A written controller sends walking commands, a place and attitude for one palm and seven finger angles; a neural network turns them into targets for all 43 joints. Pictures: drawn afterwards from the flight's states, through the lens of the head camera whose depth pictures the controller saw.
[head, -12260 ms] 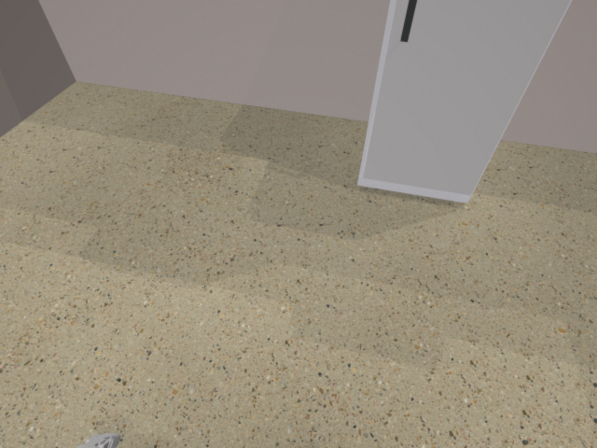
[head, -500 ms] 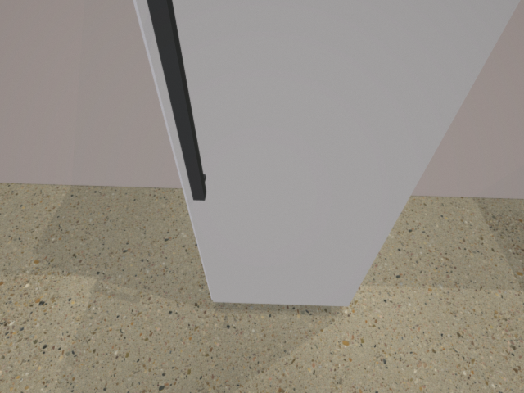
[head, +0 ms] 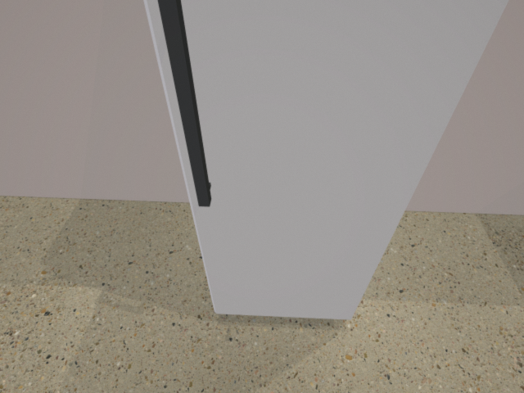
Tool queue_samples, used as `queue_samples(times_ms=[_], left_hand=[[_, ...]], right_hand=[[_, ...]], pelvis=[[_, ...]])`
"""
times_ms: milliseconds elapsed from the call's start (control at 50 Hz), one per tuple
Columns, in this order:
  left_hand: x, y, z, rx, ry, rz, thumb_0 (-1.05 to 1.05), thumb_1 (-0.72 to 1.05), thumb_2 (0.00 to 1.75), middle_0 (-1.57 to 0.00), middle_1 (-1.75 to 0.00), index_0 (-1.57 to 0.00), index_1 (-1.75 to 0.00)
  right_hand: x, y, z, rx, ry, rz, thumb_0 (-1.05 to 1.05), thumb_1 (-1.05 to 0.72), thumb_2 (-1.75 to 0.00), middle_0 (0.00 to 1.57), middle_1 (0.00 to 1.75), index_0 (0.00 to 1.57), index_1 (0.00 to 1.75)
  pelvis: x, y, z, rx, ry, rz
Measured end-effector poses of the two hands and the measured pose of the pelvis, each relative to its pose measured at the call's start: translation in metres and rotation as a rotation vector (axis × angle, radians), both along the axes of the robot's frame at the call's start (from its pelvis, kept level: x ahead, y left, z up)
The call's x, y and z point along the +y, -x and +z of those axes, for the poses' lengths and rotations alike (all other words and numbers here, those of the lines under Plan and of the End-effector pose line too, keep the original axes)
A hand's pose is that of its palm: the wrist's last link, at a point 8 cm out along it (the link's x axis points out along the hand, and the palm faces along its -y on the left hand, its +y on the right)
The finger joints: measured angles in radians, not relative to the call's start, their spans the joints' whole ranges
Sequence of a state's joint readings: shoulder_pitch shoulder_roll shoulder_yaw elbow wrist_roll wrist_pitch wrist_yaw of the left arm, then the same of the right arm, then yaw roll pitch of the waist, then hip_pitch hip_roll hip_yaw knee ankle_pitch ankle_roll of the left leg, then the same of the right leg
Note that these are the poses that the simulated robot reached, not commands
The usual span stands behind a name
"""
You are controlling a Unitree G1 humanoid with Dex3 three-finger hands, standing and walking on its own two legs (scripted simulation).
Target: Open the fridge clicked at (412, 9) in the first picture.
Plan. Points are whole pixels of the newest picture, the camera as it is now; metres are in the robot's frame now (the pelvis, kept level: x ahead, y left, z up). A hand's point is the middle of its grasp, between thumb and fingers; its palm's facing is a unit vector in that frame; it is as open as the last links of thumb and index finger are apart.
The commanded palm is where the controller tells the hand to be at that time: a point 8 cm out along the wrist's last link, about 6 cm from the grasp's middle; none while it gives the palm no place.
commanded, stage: look again from close up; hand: left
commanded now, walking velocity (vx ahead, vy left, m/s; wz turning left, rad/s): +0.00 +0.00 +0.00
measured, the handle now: (193, 117) +0.51 +0.15 +0.18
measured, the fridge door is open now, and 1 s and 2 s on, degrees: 0 0 0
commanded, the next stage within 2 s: none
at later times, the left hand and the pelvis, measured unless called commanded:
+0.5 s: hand out of the picture -0.02 +0.15 -0.18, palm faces +0.04 -0.99 -0.16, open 7.4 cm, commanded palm none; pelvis -0.01 -0.01 +0.00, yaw +0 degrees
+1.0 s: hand out of the picture -0.02 +0.15 -0.18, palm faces +0.05 -0.99 -0.15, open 7.4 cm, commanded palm none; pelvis -0.01 -0.01 +0.00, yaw +0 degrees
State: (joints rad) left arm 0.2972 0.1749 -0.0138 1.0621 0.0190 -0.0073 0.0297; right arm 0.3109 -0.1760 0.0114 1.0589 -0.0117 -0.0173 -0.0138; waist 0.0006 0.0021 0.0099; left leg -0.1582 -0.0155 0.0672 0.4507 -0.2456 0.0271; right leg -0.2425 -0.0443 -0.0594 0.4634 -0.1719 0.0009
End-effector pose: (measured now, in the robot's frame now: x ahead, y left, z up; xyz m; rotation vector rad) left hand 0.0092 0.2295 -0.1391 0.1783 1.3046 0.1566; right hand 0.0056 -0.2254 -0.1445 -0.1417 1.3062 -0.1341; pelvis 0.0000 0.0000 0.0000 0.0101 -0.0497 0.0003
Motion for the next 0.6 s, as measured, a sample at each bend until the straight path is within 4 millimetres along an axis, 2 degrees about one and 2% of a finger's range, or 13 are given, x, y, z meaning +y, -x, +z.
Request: queue_samples(times_ms=[300,600], left_hand=[[-0.025,0.029,-0.007,0.073,0.051,0.021,0.01,0.9,0.9,-0.2,-0.29,-0.2,-0.3],[-0.032,0.04,-0.009,0.083,0.062,0.045,0.01,0.9,0.9,-0.2,-0.29,-0.19,-0.3]], right_hand=[[0.006,0.03,-0.001,0.085,-0.02,-0.025,0.0,-0.91,-0.9,0.2,0.3,0.2,0.3],[0.016,0.042,-0.003,0.11,-0.043,-0.038,0.0,-0.91,-0.9,0.2,0.3,0.2,0.3]], pelvis=[[-0.007,0.006,0.001,-0.001,0.001,-0.002],[-0.008,0.009,0.0,0.006,0.003,0.001]])
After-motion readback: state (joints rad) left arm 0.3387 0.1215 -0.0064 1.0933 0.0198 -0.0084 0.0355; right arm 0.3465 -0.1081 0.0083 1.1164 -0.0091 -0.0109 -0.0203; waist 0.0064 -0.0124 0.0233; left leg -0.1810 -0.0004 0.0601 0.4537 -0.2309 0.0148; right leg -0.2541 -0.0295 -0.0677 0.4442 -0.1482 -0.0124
